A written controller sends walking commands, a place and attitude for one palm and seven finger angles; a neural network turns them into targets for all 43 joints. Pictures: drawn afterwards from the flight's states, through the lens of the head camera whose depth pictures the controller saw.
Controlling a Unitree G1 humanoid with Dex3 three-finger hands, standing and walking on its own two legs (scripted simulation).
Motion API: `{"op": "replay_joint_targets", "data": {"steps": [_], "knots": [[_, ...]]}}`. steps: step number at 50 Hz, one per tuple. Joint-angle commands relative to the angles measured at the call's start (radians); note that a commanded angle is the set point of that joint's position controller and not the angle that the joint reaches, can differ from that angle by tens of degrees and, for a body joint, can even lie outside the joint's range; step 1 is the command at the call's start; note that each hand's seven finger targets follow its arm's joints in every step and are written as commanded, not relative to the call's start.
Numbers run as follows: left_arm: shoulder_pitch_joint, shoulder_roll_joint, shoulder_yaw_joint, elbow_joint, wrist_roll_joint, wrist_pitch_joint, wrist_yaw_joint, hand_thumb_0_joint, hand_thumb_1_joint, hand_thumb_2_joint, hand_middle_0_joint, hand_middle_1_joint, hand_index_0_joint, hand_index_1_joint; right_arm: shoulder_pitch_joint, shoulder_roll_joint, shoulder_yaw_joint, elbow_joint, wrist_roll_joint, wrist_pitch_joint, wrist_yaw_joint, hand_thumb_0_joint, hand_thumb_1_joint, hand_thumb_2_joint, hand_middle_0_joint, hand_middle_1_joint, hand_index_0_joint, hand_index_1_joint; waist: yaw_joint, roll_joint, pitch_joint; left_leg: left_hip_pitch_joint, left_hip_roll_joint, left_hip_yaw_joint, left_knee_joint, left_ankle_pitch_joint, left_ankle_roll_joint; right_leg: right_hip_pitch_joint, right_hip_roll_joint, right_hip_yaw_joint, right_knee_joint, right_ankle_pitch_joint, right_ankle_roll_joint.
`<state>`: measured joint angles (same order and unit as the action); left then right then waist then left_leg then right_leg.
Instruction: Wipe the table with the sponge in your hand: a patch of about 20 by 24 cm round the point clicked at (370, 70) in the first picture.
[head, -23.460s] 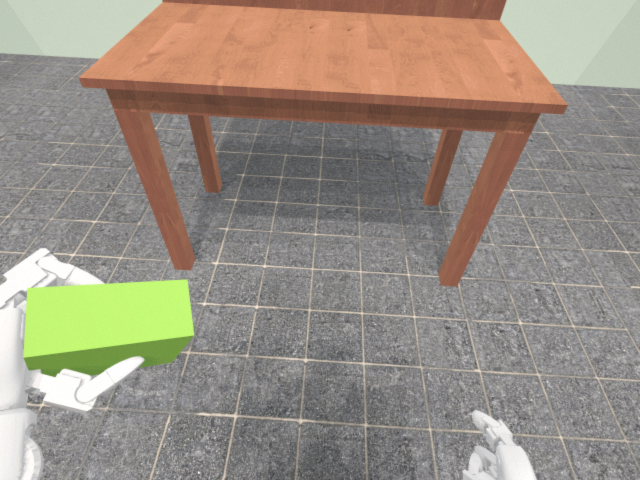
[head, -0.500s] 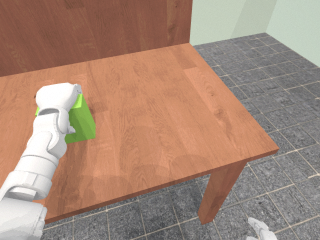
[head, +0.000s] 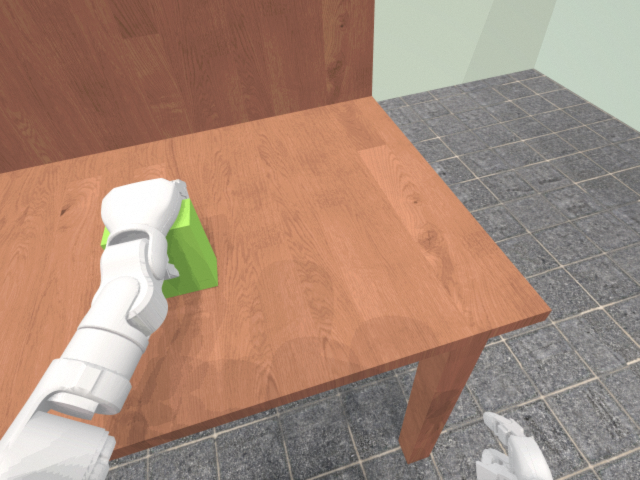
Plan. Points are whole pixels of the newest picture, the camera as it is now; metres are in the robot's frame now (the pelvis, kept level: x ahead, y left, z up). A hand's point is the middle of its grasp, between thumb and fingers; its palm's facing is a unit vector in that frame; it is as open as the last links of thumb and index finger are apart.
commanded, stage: wipe back along the middle lane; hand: left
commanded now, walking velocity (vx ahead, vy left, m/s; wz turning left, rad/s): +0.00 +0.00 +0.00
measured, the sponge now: (171, 262) +0.37 +0.25 +0.07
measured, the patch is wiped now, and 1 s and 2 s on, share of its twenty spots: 0.55 0.70 0.70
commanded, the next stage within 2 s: slide across to the third lane in 1.46 s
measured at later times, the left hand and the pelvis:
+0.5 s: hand (161, 267) +0.33 +0.23 +0.12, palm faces +0.05 -0.03 -1.00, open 9.8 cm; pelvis -0.01 -0.01 +0.00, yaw -1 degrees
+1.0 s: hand (159, 293) +0.29 +0.22 +0.12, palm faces +0.13 -0.08 -0.99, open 9.8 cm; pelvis -0.01 +0.00 -0.01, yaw -1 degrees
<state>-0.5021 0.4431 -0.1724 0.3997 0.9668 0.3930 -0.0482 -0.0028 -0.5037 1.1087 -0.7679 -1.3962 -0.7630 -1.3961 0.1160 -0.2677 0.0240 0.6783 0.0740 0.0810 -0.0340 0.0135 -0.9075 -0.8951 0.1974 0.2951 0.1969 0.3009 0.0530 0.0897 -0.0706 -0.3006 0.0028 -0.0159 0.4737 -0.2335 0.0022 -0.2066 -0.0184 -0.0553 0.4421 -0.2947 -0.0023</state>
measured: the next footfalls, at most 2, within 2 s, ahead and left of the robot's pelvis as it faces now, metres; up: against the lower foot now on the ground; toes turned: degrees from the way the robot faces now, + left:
none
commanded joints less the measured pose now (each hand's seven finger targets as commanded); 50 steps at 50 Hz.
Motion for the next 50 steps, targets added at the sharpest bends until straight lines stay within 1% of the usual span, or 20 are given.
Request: {"op": "replay_joint_targets", "data": {"steps": [1, 6, 7, 8, 10, 12, 13, 17, 18, 24, 26, 27, 28, 32, 33, 37, 38, 47, 48, 50], "knots": [[-0.249, 0.195, 0.103, -0.222, 0.002, 0.021, 0.004, 0.0, 0.1, 1.3, -1.2, -1.6, -1.2, -1.6, -0.147, -0.117, -0.037, -0.169, 0.001, -0.031, 0.001, 0.0, -0.9, -0.9, 0.2, 0.3, 0.2, 0.3, 0.012, -0.118, -0.278, 0.17, -0.039, 0.017, 0.005, 0.403, 0.045, 0.086, 0.038, -0.003, -0.004, 0.505, -0.055], [-0.179, 0.184, 0.094, -0.236, -0.016, 0.043, -0.002, 0.0, 0.1, 1.3, -1.2, -1.6, -1.2, -1.6, -0.164, -0.117, -0.035, -0.171, 0.007, -0.027, -0.006, 0.0, -0.9, -0.9, 0.2, 0.3, 0.2, 0.3, 0.012, -0.116, -0.24, 0.152, -0.045, 0.026, 0.001, 0.34, 0.047, 0.073, 0.036, 0.005, -0.012, 0.469, -0.05], [-0.166, 0.227, 0.137, -0.24, -0.011, 0.049, -0.002, 0.0, 0.1, 1.3, -1.2, -1.6, -1.2, -1.6, -0.173, -0.123, -0.036, -0.168, 0.005, -0.026, -0.009, 0.0, -0.9, -0.9, 0.2, 0.3, 0.2, 0.3, 0.021, -0.112, -0.246, 0.156, -0.043, 0.025, -0.001, 0.337, 0.046, 0.079, 0.039, 0.01, -0.013, 0.462, -0.054], [-0.162, 0.183, 0.096, -0.242, -0.016, 0.052, -0.005, 0.0, 0.1, 1.3, -1.2, -1.6, -1.2, -1.6, -0.17, -0.118, -0.035, -0.176, 0.006, -0.027, -0.011, 0.0, -0.9, -0.9, 0.2, 0.3, 0.2, 0.3, 0.013, -0.131, -0.248, 0.152, -0.046, 0.03, 0.003, 0.333, 0.048, 0.082, 0.037, 0.005, -0.01, 0.465, -0.049], [-0.12, 0.2, 0.113, -0.23, -0.017, 0.056, -0.01, 0.0, 0.1, 1.3, -1.2, -1.6, -1.2, -1.6, -0.167, -0.122, -0.035, -0.172, 0.006, -0.025, -0.011, 0.0, -0.9, -0.9, 0.2, 0.3, 0.2, 0.3, 0.016, -0.14, -0.23, 0.137, -0.045, 0.034, 0.004, 0.315, 0.048, 0.08, 0.033, 0.012, -0.013, 0.468, -0.045], [-0.095, 0.22, 0.131, -0.256, -0.011, 0.059, -0.013, 0.0, 0.1, 1.3, -1.2, -1.6, -1.2, -1.6, -0.188, -0.124, -0.033, -0.175, 0.008, -0.021, -0.009, 0.0, -0.9, -0.9, 0.2, 0.3, 0.2, 0.3, 0.023, -0.105, -0.229, 0.14, -0.045, 0.03, 0.0, 0.308, 0.044, 0.077, 0.037, 0.019, -0.011, 0.445, -0.051], [-0.095, 0.149, 0.068, -0.279, -0.018, 0.057, -0.019, 0.0, 0.1, 1.3, -1.2, -1.6, -1.2, -1.6, -0.187, -0.114, -0.032, -0.191, 0.01, -0.022, -0.008, 0.0, -0.9, -0.9, 0.2, 0.3, 0.2, 0.3, 0.014, -0.111, -0.221, 0.142, -0.046, 0.033, 0.003, 0.304, 0.046, 0.068, 0.036, 0.01, -0.011, 0.436, -0.048], [0.007, 0.175, 0.113, -0.319, -0.025, 0.054, -0.016, 0.0, 0.1, 1.3, -1.2, -1.6, -1.2, -1.6, -0.203, -0.114, -0.035, -0.198, 0.008, -0.022, 0.001, 0.0, -0.9, -0.9, 0.2, 0.3, 0.2, 0.3, 0.031, -0.116, -0.211, 0.141, -0.04, 0.028, 0.003, 0.293, 0.044, 0.063, 0.039, 0.019, -0.009, 0.418, -0.05], [0.003, 0.129, 0.068, -0.32, -0.028, 0.056, -0.017, 0.0, 0.1, 1.3, -1.2, -1.6, -1.2, -1.6, -0.203, -0.109, -0.03, -0.204, 0.01, -0.021, 0.001, 0.0, -0.9, -0.9, 0.2, 0.3, 0.2, 0.3, 0.022, -0.129, -0.19, 0.131, -0.04, 0.029, -0.001, 0.275, 0.045, 0.048, 0.039, 0.007, -0.012, 0.391, -0.046], [-0.011, 0.096, 0.037, -0.299, -0.033, 0.084, 0.0, 0.0, 0.1, 1.3, -1.2, -1.6, -1.2, -1.6, -0.217, -0.107, -0.024, -0.195, 0.016, -0.027, -0.004, 0.0, -0.9, -0.9, 0.2, 0.3, 0.2, 0.3, 0.018, -0.153, -0.153, 0.122, -0.036, 0.026, -0.012, 0.205, 0.041, 0.008, 0.042, 0.008, -0.025, 0.288, -0.044], [-0.003, 0.098, 0.033, -0.297, -0.03, 0.099, 0.0, 0.0, 0.1, 1.3, -1.2, -1.6, -1.2, -1.6, -0.227, -0.108, -0.024, -0.193, 0.017, -0.024, -0.006, 0.0, -0.9, -0.9, 0.2, 0.3, 0.2, 0.3, 0.022, -0.143, -0.149, 0.12, -0.037, 0.028, -0.014, 0.193, 0.04, 0.009, 0.04, 0.011, -0.029, 0.273, -0.042], [-0.003, 0.147, 0.077, -0.304, -0.021, 0.1, 0.004, 0.0, 0.1, 1.3, -1.2, -1.6, -1.2, -1.6, -0.237, -0.115, -0.025, -0.187, 0.015, -0.025, -0.007, 0.0, -0.9, -0.9, 0.2, 0.3, 0.2, 0.3, 0.028, -0.128, -0.161, 0.13, -0.033, 0.024, -0.013, 0.194, 0.037, 0.012, 0.044, 0.022, -0.025, 0.268, -0.05], [0.015, 0.063, 0.004, -0.315, -0.026, 0.104, -0.003, 0.0, 0.1, 1.3, -1.2, -1.6, -1.2, -1.6, -0.239, -0.102, -0.021, -0.204, 0.016, -0.028, -0.006, 0.0, -0.9, -0.9, 0.2, 0.3, 0.2, 0.3, 0.025, -0.135, -0.163, 0.127, -0.039, 0.027, -0.01, 0.202, 0.04, 0.015, 0.043, 0.009, -0.02, 0.272, -0.046], [0.11, 0.114, 0.066, -0.363, -0.027, 0.109, -0.003, 0.0, 0.1, 1.3, -1.2, -1.6, -1.2, -1.6, -0.254, -0.106, -0.023, -0.205, 0.011, -0.026, 0.007, 0.0, -0.9, -0.9, 0.2, 0.3, 0.2, 0.3, 0.044, -0.132, -0.18, 0.135, -0.032, 0.02, -0.001, 0.229, 0.038, 0.035, 0.045, 0.019, -0.008, 0.312, -0.052], [0.112, 0.051, 0.009, -0.395, -0.039, 0.111, -0.009, 0.0, 0.1, 1.3, -1.2, -1.6, -1.2, -1.6, -0.258, -0.097, -0.018, -0.221, 0.013, -0.027, 0.009, 0.0, -0.9, -0.9, 0.2, 0.3, 0.2, 0.3, 0.037, -0.142, -0.178, 0.13, -0.035, 0.024, 0.0, 0.232, 0.04, 0.038, 0.042, 0.007, -0.005, 0.318, -0.046], [0.165, 0.087, 0.045, -0.441, -0.034, 0.135, -0.008, 0.0, 0.1, 1.3, -1.2, -1.6, -1.2, -1.6, -0.278, -0.099, -0.018, -0.22, 0.013, -0.023, 0.018, 0.0, -0.9, -0.9, 0.2, 0.3, 0.2, 0.3, 0.05, -0.127, -0.152, 0.128, -0.027, 0.017, -0.003, 0.237, 0.035, 0.028, 0.047, 0.013, 0.002, 0.312, -0.051], [0.168, 0.041, 0.004, -0.474, -0.042, 0.138, -0.01, 0.0, 0.1, 1.3, -1.2, -1.6, -1.2, -1.6, -0.275, -0.092, -0.015, -0.233, 0.013, -0.025, 0.02, 0.0, -0.9, -0.9, 0.2, 0.3, 0.2, 0.3, 0.046, -0.124, -0.168, 0.13, -0.03, 0.021, 0.002, 0.25, 0.038, 0.039, 0.045, 0.004, 0.009, 0.327, -0.049], [0.309, 0.034, -0.005, -0.603, -0.024, 0.179, -0.011, 0.0, 0.1, 1.3, -1.2, -1.6, -1.2, -1.6, -0.317, -0.086, -0.014, -0.244, 0.014, -0.022, 0.044, 0.0, -0.9, -0.9, 0.2, 0.3, 0.2, 0.3, 0.058, -0.124, -0.149, 0.132, -0.018, 0.013, 0.011, 0.272, 0.032, 0.028, 0.054, 0.013, 0.032, 0.337, -0.056], [0.312, -0.014, -0.051, -0.624, -0.027, 0.182, -0.013, 0.0, 0.1, 1.3, -1.2, -1.6, -1.2, -1.6, -0.312, -0.081, -0.01, -0.252, 0.015, -0.021, 0.044, 0.0, -0.9, -0.9, 0.2, 0.3, 0.2, 0.3, 0.053, -0.121, -0.159, 0.135, -0.02, 0.018, 0.016, 0.283, 0.034, 0.029, 0.052, 0.0, 0.039, 0.34, -0.054], [0.356, -0.018, -0.054, -0.642, -0.029, 0.181, -0.011, 0.0, 0.1, 1.3, -1.2, -1.6, -1.2, -1.6, -0.307, -0.081, -0.015, -0.251, 0.015, -0.021, 0.052, 0.0, -0.9, -0.9, 0.2, 0.3, 0.2, 0.3, 0.055, -0.119, -0.148, 0.134, -0.017, 0.013, 0.018, 0.284, 0.034, 0.024, 0.053, 0.0, 0.041, 0.345, -0.055]]}}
